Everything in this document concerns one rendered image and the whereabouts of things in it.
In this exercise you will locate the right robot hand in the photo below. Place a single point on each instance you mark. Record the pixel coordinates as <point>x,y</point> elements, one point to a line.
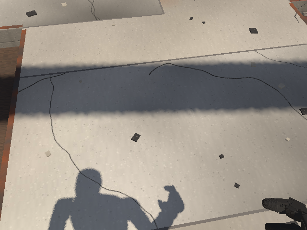
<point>289,207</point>

